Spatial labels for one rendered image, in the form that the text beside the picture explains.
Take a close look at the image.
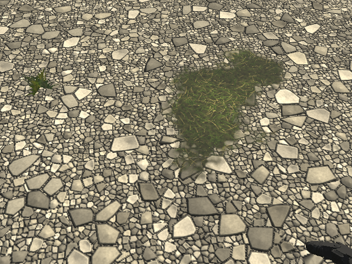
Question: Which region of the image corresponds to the right robot hand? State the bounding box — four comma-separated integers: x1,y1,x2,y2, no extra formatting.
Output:
306,241,352,264

